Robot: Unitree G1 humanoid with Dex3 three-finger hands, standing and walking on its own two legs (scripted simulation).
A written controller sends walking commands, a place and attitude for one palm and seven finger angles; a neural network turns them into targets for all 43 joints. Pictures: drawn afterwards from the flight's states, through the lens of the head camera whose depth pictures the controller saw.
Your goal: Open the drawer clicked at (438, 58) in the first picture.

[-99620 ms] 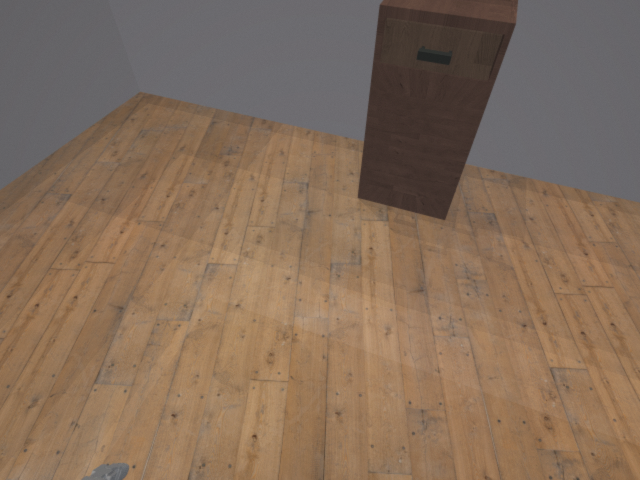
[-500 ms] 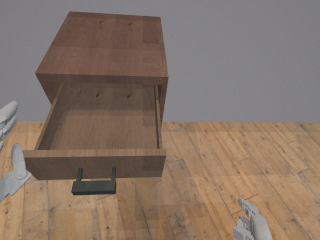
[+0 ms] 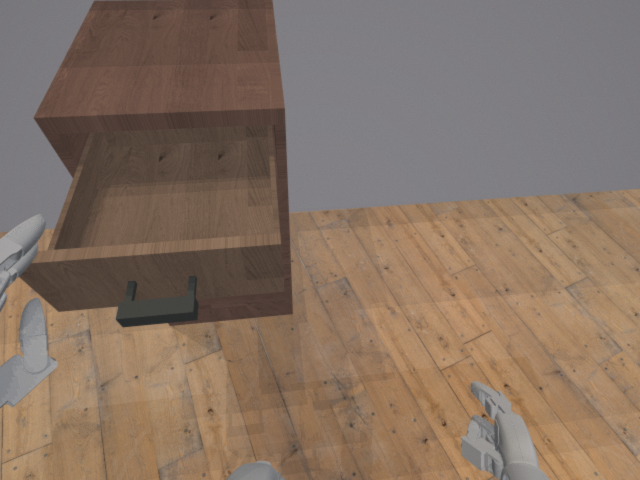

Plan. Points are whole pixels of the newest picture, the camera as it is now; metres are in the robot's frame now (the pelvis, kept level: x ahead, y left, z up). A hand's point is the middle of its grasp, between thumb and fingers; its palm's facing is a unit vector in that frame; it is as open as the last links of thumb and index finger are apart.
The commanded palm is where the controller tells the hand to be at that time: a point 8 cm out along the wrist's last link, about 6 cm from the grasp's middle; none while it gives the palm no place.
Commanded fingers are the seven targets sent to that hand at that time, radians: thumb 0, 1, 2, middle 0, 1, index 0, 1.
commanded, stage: step back with the hand held close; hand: left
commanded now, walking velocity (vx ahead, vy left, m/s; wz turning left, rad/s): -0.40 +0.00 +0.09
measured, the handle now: (160, 297) +0.36 +0.26 -0.05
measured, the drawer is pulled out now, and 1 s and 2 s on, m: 0.27 0.27 0.27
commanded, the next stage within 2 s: stop stepping back and stand still in 0.02 s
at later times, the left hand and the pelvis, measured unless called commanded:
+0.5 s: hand out of the picture +0.04 +0.23 +0.15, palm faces +0.48 -0.79 -0.38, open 7.4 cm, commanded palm -0.02 +0.26 +0.18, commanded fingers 0.00 0.90 0.90 -0.20 -0.30 -0.20 -0.30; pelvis -0.13 -0.03 +0.00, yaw +4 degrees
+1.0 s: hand out of the picture +0.00 +0.21 +0.15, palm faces +0.45 -0.80 -0.41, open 7.4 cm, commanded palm none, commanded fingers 0.00 0.90 0.90 -0.20 -0.30 -0.20 -0.30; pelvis -0.16 -0.03 -0.01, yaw +7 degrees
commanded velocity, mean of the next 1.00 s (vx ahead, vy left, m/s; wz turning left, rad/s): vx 0.12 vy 0.02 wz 0.01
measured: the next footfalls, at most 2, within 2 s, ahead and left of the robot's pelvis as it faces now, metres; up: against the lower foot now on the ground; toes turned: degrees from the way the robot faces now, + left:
left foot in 0.12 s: -0.02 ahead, +0.11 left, +0.00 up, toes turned +5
left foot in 0.56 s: -0.11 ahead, +0.10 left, +0.00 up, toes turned +9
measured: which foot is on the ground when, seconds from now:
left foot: up 0.00-0.10, down 0.12-0.34, up 0.36-0.54, down 0.56-1.00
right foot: down 0.00-1.00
